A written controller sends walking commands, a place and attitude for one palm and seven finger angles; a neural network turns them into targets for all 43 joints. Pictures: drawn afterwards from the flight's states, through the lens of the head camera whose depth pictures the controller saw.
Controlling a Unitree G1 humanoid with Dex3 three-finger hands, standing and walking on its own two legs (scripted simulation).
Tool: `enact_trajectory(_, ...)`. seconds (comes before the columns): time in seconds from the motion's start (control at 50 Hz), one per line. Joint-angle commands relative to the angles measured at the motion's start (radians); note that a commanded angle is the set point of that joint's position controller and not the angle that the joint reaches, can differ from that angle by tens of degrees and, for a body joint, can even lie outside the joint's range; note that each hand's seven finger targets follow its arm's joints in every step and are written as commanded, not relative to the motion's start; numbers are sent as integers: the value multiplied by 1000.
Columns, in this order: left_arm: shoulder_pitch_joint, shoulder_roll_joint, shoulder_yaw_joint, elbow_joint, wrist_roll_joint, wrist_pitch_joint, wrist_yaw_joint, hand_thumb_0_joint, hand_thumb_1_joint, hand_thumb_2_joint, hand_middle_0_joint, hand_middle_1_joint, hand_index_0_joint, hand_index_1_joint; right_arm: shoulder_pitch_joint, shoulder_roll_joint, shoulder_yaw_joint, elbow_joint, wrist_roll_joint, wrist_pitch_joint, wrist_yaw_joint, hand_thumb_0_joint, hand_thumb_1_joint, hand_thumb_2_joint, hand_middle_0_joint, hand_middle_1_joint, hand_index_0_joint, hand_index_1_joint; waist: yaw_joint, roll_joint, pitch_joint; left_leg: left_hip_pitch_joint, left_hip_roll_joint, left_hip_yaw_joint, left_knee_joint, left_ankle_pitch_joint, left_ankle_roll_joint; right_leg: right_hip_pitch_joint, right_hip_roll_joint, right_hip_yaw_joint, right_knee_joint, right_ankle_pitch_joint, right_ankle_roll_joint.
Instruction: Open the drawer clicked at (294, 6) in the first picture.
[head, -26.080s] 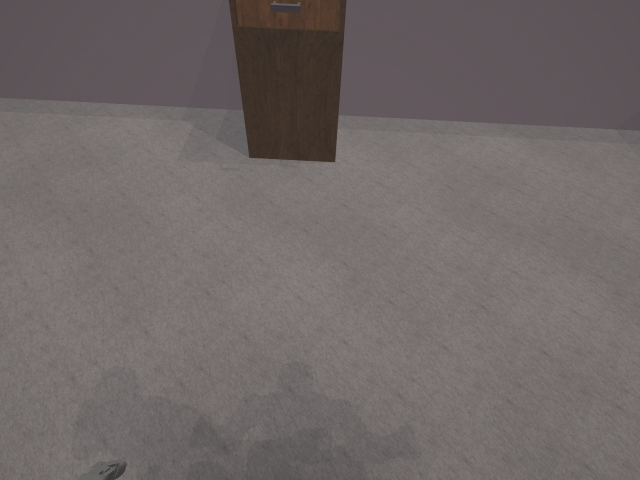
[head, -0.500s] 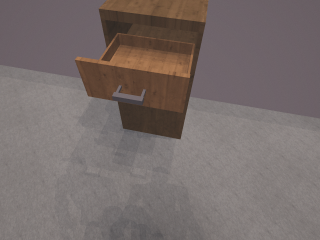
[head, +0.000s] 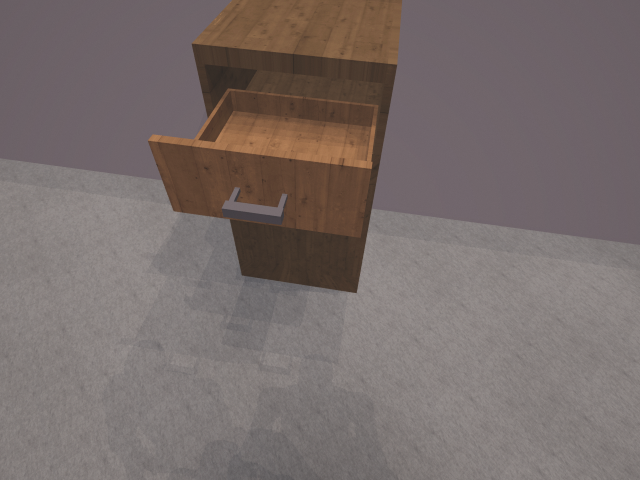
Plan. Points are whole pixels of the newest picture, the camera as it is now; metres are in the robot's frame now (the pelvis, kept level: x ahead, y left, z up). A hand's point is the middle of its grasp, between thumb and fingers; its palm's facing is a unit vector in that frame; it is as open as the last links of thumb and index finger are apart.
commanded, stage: let the arm hang, fingers relaxed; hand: left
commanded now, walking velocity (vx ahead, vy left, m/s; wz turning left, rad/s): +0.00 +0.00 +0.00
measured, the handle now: (256, 204) +0.58 +0.15 -0.03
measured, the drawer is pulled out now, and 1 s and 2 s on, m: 0.30 0.30 0.30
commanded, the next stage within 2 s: look to check the result in 0.08 s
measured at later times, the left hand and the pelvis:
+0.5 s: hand out of the picture +0.00 +0.16 -0.18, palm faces +0.04 -0.98 -0.17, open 7.4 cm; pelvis +0.01 +0.00 +0.00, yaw +0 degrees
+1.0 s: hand out of the picture +0.02 +0.16 -0.18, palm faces +0.03 -0.98 -0.18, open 7.4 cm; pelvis +0.01 -0.01 +0.00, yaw +0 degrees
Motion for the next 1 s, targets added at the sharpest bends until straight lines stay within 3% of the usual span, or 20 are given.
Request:
enact_trajectory(0.0, 84, 83, 12, -21, -3, -9, 9, 0, 900, 900, -200, -300, -200, -300, 74, -94, -17, -25, 6, -9, -12, 0, -900, -900, 200, 300, 200, 300, 11, 29, 40, 2, 91, -91, -117, -42, 30, -55, -66, 47, -88, -11, -46)
enact_trajectory(0.18, 80, 87, 13, -13, -5, -10, 9, 0, 900, 900, -200, -300, -200, -300, 74, -96, -14, -19, 6, -9, -12, 0, -900, -900, 200, 300, 200, 300, 7, 14, 32, 20, 86, -81, -106, -9, 26, -47, -75, 52, -94, 0, -46)
enact_trajectory(0.24, 77, 87, 12, -11, -5, -11, 11, 0, 900, 900, -200, -300, -200, -300, 70, -95, -13, -18, 7, -9, -12, 0, -900, -900, 200, 300, 200, 300, 4, 36, 29, 32, 89, -76, -101, 10, 24, -49, -74, 55, -96, 11, -47)
enact_trajectory(0.3, 83, 85, 12, -9, -4, -12, 12, 0, 900, 900, -200, -300, -200, -300, 64, -96, -16, -20, 8, -8, -12, 0, -900, -900, 200, 300, 200, 300, 8, 4, 43, 32, 88, -79, -101, 2, 24, -57, -72, 55, -99, 1, -46)
enact_trajectory(0.58, 72, 84, 13, -8, -6, -14, 12, 0, 900, 900, -200, -300, -200, -300, 51, -98, -15, -13, 6, -10, -13, 0, -900, -900, 200, 300, 200, 300, 6, 30, 33, 46, 89, -67, -94, 43, 19, -41, -76, 61, -101, 37, -47)
enact_trajectory(0.98, 55, 94, 17, -10, -6, -15, 12, 0, 900, 900, -200, -300, -200, -300, 46, -102, -17, -9, 6, -9, -13, 0, -900, -900, 200, 300, 200, 300, 6, 15, 30, 55, 90, -63, -95, 50, 14, -34, -79, 65, -110, 40, -47)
